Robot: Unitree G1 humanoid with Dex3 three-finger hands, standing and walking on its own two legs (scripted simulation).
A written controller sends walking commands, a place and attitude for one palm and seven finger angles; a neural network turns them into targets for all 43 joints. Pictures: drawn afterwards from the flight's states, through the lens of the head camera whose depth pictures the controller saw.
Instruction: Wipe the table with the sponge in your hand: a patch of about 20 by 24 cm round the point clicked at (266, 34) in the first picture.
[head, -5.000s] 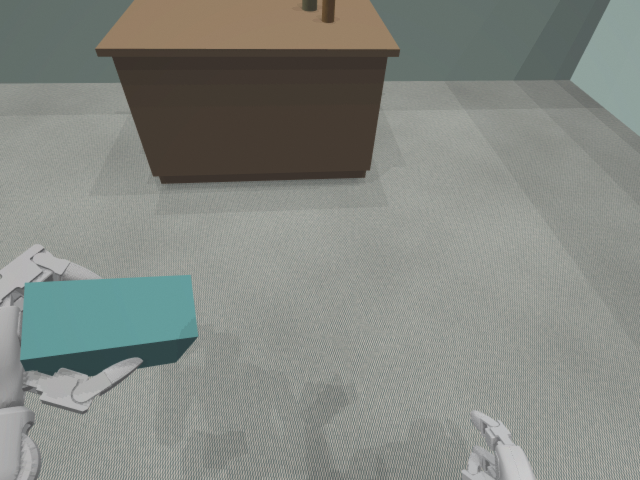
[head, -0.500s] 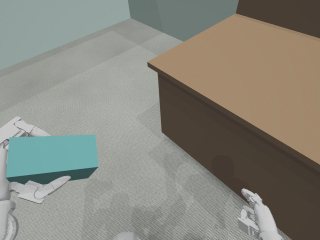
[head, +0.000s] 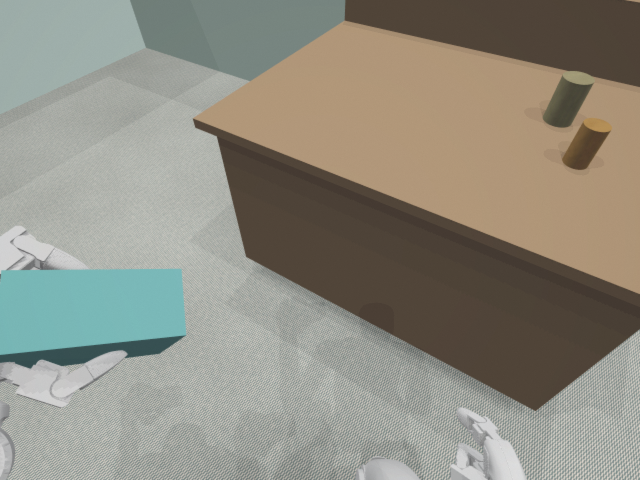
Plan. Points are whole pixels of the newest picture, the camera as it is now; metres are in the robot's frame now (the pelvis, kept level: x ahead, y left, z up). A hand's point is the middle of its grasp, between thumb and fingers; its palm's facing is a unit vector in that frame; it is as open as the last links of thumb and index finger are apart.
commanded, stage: turn to face it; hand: left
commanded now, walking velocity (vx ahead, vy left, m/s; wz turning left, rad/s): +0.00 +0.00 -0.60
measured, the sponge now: (122, 317) +0.23 +0.21 +0.16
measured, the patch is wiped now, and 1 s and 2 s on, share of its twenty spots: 0.00 0.00 0.00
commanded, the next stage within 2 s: take the last steps up to it in 1.46 s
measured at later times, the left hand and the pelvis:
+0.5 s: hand (205, 327) +0.21 +0.12 +0.19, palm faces +0.13 -0.88 -0.46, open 10.2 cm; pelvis -0.06 -0.05 -0.01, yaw -17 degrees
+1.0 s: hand (415, 410) +0.16 -0.05 +0.18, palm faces -0.22 -0.80 -0.55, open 10.2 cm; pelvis -0.16 -0.10 +0.00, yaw -37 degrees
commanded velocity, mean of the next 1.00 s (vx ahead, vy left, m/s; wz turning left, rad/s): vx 0.00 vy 0.00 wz -0.59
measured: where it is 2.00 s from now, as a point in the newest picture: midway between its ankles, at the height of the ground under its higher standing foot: outside the picture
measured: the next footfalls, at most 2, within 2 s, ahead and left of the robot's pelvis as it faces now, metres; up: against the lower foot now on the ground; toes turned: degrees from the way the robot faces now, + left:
right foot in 0.12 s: +0.03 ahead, -0.17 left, +0.00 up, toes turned -8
left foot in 0.46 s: +0.02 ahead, +0.04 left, +0.00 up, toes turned -13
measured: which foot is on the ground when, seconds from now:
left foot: down 0.00-0.12, up 0.14-0.44, down 0.46-0.84, up 0.86-1.00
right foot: up 0.00-0.10, down 0.12-0.48, up 0.50-0.80, down 0.82-1.00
